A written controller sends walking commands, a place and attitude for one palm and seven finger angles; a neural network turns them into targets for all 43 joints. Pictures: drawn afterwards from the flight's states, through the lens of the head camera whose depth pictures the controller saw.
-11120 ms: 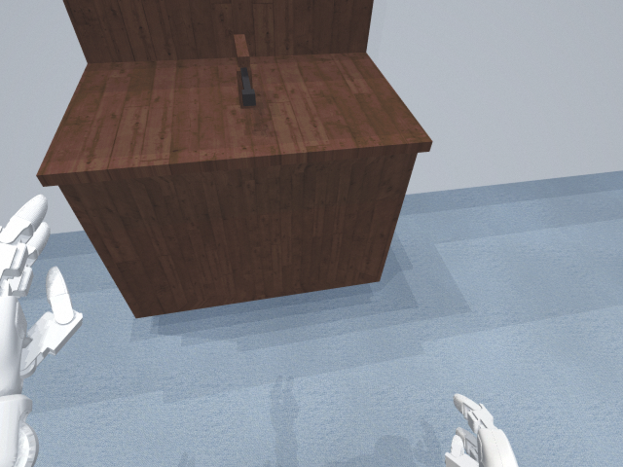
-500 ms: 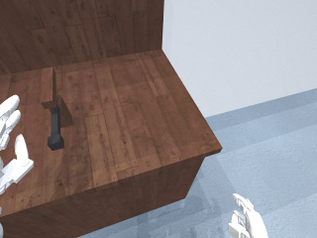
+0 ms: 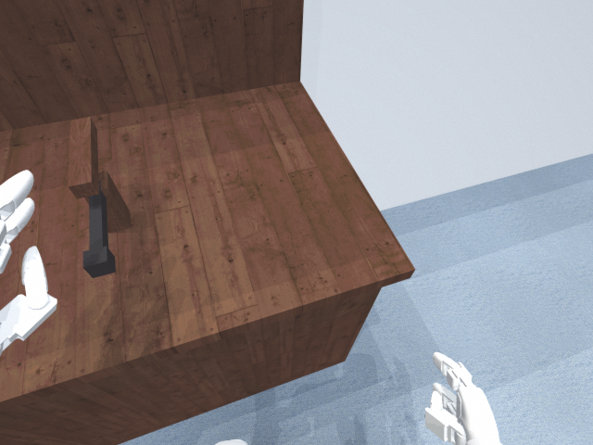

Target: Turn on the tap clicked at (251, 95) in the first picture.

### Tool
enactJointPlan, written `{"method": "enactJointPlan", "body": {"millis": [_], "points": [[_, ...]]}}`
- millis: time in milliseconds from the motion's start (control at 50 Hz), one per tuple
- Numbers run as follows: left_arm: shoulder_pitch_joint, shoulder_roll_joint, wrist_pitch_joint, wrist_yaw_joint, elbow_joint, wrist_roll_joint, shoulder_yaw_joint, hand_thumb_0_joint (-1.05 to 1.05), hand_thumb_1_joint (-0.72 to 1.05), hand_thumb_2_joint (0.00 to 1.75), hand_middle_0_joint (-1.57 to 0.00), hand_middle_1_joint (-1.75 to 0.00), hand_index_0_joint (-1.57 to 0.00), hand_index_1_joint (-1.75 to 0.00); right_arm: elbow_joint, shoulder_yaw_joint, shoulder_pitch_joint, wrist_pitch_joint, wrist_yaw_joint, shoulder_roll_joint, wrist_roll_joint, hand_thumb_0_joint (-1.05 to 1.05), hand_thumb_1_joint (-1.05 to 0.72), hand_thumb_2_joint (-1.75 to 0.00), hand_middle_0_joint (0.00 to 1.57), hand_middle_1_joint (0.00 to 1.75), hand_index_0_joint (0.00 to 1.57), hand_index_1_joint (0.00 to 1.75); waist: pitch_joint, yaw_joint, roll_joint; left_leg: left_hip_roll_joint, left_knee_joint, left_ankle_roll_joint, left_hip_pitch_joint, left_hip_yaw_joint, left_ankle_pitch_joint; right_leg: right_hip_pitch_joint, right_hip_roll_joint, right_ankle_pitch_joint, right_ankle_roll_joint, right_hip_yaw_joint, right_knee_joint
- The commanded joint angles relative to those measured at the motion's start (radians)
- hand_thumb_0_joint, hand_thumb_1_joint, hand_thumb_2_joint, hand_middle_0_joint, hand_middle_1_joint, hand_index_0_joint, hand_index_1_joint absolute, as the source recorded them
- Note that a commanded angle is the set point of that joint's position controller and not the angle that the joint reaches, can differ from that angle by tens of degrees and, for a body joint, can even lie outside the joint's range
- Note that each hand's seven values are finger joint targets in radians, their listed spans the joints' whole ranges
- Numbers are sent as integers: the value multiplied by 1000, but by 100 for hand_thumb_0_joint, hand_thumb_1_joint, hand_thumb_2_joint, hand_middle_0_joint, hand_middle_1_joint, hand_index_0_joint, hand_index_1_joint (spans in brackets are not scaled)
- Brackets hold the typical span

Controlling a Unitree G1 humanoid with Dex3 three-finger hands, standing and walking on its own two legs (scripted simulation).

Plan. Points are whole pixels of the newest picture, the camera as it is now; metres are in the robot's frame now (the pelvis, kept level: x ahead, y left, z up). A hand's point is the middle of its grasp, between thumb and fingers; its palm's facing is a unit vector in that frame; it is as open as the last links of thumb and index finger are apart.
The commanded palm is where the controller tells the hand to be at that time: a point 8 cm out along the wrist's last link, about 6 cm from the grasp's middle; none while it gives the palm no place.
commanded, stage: shuffle to correct the standing spot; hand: left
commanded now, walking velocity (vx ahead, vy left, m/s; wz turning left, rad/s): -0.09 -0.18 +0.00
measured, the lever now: (99, 262) +0.32 +0.28 +0.06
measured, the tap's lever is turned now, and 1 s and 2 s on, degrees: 0 0 0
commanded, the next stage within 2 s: come to a stop and stand still in 1.08 s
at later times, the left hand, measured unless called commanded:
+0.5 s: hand (51, 301) +0.21 +0.23 +0.17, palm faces +0.29 -0.84 -0.47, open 7.4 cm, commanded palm +0.15 +0.28 +0.18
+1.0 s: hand (30, 311) +0.20 +0.25 +0.17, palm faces +0.36 -0.84 -0.40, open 7.4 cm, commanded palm +0.14 +0.29 +0.18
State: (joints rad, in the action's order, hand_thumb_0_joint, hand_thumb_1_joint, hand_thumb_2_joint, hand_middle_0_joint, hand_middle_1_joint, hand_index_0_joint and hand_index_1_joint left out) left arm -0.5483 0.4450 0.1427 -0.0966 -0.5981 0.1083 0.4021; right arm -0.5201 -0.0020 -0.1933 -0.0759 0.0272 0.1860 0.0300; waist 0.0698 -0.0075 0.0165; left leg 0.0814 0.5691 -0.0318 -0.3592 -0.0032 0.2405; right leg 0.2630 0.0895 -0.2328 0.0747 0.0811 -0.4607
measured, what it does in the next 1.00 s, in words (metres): stands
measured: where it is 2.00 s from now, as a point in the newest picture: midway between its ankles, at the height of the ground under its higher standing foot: outside the picture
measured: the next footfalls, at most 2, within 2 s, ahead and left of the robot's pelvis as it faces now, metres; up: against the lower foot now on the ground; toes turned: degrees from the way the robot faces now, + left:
none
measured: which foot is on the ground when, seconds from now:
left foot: down 0.00-1.00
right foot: down 0.00-1.00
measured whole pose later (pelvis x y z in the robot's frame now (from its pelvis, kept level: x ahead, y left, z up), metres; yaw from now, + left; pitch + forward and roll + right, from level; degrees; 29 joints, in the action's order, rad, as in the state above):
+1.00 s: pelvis -0.02 +0.01 +0.00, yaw +1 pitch +0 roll -2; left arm -0.46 0.40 0.14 -0.12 -0.57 0.07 0.38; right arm -0.54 0.02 -0.24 -0.10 0.01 0.16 0.02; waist 0.07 -0.02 0.01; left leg 0.08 0.58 -0.02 -0.36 0.01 0.22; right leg 0.27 0.07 -0.22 0.05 0.11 -0.49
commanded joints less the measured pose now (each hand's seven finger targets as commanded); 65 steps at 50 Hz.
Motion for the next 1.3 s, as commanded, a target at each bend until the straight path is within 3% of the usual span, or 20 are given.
{"method": "enactJointPlan", "body": {"millis": [0,40,60,140,200,360,460,540,640,660,700,780,820,900,980,1040,1080,1140,1220,1280], "points": [[59,148,47,-34,-190,12,116,0,90,90,-20,-30,-20,-30,131,-61,34,-47,23,133,4,0,-90,-90,20,30,20,30,-195,-10,-37,33,26,48,144,-54,38,47,-246,82,16,-219,119],[83,142,43,-40,-189,10,102,0,90,90,-20,-30,-20,-30,127,-56,38,-51,23,130,4,0,-90,-90,20,30,20,30,-171,-11,-50,25,40,49,148,-52,59,80,-258,28,24,-228,131],[99,147,43,-46,-206,9,98,0,90,90,-20,-30,-20,-30,122,-50,61,-52,27,128,9,0,-90,-90,20,30,20,30,-163,-13,-9,34,11,53,172,-62,43,92,-254,27,29,-225,125],[145,132,45,-46,-187,-6,82,0,90,90,-20,-30,-20,-30,121,-48,64,-54,24,135,-3,0,-90,-90,20,30,20,30,-103,-6,56,88,-102,76,86,-136,38,48,-180,11,-17,-164,90],[135,134,51,-46,-175,-16,88,0,90,90,-20,-30,-20,-30,121,-47,64,-53,21,137,-5,0,-90,-90,20,30,20,30,-125,1,128,130,-162,90,61,-178,-40,-35,-140,64,-50,-121,56],[31,152,68,-26,-208,-7,122,0,90,90,-20,-30,-20,-30,137,-51,54,-58,9,127,-2,0,-90,-90,20,30,20,30,-213,7,96,129,-72,67,126,-134,-349,-97,-171,270,-29,-116,54],[18,176,96,-32,-220,-5,167,0,90,90,-20,-30,-20,-30,118,-60,51,-63,21,117,-9,0,-90,-90,20,30,20,30,-238,-2,53,101,-1,53,128,-100,-326,-61,-219,352,-8,-152,58],[11,163,106,-34,-202,-3,163,0,90,90,-20,-30,-20,-30,112,-70,33,-67,25,123,-10,0,-90,-90,20,30,20,30,-238,-5,2,49,61,43,126,-59,-96,14,-263,273,-6,-192,77],[31,145,70,-47,-166,2,132,0,90,90,-20,-30,-20,-30,114,-61,43,-60,30,123,1,0,-90,-90,20,30,20,30,-159,-8,-81,6,85,47,145,-28,152,178,-295,-137,15,-253,166],[35,142,62,-53,-169,3,120,0,90,90,-20,-30,-20,-30,112,-54,59,-60,33,124,6,0,-90,-90,20,30,20,30,-144,-10,-52,13,62,50,179,-38,148,211,-290,-167,30,-252,166],[75,134,59,-52,-191,-4,99,0,90,90,-20,-30,-20,-30,122,-45,58,-60,33,129,-5,0,-90,-90,20,30,20,30,-105,-8,-9,54,-33,72,128,-87,180,204,-233,-209,1,-200,129],[150,119,65,-54,-216,-19,76,0,90,90,-20,-30,-20,-30,119,-31,75,-63,28,137,-7,0,-90,-90,20,30,20,30,-94,-5,172,191,-278,118,-19,-269,302,30,-116,-146,-66,-114,-20],[164,114,62,-51,-197,-35,75,0,90,90,-20,-30,-20,-30,125,-39,63,-67,19,141,-13,0,-90,-90,20,30,20,30,-73,-1,241,213,-317,123,-130,-274,394,-55,-104,-124,-66,-101,-89],[149,119,63,-41,-207,-39,80,0,90,90,-20,-30,-20,-30,128,-51,32,-76,-1,139,-14,0,-90,-90,20,30,20,30,-118,-2,199,165,-234,96,-21,-212,215,-75,-105,-43,-54,-75,11],[41,103,53,-33,-154,-26,85,0,90,90,-20,-30,-20,-30,130,-47,27,-65,-12,134,-9,0,-90,-90,20,30,20,30,-137,-3,87,112,-168,73,-30,-145,235,-81,-128,-53,-34,-91,71],[27,132,43,-34,-166,-5,112,0,90,90,-20,-30,-20,-30,130,-59,13,-59,-6,130,-3,0,-90,-90,20,30,20,30,-161,-12,-58,29,32,44,62,-46,126,29,-234,-15,30,-208,136],[36,129,42,-41,-171,7,97,0,90,90,-20,-30,-20,-30,111,-46,16,-53,2,119,-5,0,-90,-90,20,30,20,30,-181,-22,-86,13,93,40,117,-24,69,66,-279,27,61,-220,143],[60,150,43,-46,-187,12,111,0,90,90,-20,-30,-20,-30,115,-46,41,-57,14,123,-6,0,-90,-90,20,30,20,30,-184,-13,-54,38,28,47,139,-47,-69,34,-255,143,33,-192,85],[96,142,50,-56,-200,-2,107,0,90,90,-20,-30,-20,-30,108,-38,65,-52,19,127,-6,0,-90,-90,20,30,20,30,-173,0,102,81,-50,71,128,-99,-200,-35,-195,206,-36,-154,61],[93,117,52,-66,-176,-11,85,0,90,90,-20,-30,-20,-30,101,-33,66,-51,18,124,2,0,-90,-90,20,30,20,30,-185,1,67,52,-24,62,135,-76,-238,-95,-219,313,-39,-162,74]]}}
